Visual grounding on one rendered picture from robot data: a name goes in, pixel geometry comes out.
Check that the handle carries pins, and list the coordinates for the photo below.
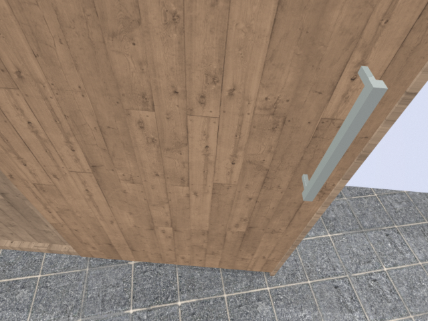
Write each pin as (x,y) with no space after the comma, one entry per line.
(367,101)

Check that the wardrobe door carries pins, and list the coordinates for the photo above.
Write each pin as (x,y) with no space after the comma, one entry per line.
(178,131)
(20,220)

